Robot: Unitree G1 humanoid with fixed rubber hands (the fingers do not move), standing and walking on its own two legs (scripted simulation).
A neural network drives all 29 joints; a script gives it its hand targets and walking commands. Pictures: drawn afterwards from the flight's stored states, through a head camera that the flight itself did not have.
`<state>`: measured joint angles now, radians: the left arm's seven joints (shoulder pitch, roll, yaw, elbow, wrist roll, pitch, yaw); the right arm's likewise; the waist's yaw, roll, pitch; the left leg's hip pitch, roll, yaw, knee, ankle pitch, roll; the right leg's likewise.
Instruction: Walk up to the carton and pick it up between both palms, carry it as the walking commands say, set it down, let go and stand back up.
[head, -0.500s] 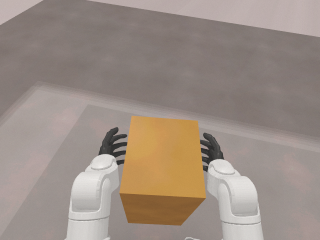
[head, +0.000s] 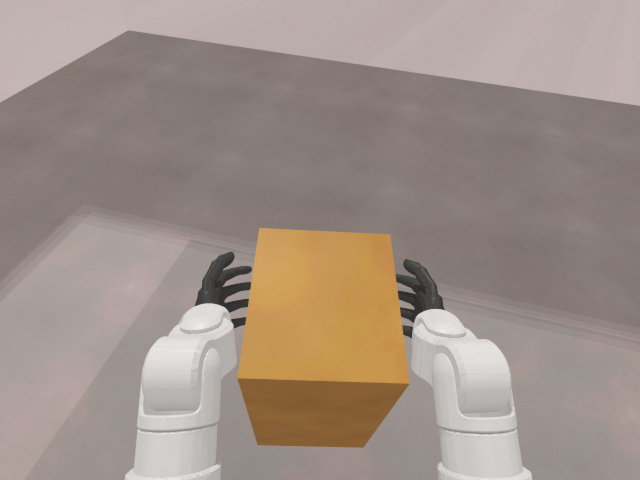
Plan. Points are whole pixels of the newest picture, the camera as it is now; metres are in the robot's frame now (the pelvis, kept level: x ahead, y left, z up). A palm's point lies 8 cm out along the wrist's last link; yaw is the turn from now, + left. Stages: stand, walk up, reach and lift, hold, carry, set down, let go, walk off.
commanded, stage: carry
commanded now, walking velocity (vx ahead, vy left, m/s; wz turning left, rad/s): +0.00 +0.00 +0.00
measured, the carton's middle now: (317, 350) +0.29 +0.00 +0.01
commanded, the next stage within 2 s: none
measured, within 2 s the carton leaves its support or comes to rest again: neither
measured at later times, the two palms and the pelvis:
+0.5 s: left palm (189, 316) +0.30 +0.15 +0.09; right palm (399, 318) +0.29 -0.09 +0.09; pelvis +0.00 +0.03 +0.00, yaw +0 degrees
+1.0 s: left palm (183, 350) +0.25 +0.14 +0.10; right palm (414, 355) +0.24 -0.10 +0.10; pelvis -0.04 +0.02 +0.00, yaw +0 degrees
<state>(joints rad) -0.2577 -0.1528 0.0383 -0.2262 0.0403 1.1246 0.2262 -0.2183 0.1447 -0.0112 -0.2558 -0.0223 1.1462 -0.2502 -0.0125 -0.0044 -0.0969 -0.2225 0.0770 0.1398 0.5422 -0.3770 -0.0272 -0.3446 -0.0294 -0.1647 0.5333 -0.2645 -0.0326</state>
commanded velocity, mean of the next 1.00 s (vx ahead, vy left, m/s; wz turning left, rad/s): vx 0.00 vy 0.00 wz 0.00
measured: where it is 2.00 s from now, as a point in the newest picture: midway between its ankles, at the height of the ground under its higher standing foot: outside the picture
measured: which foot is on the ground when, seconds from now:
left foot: down 0.00-1.00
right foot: down 0.00-1.00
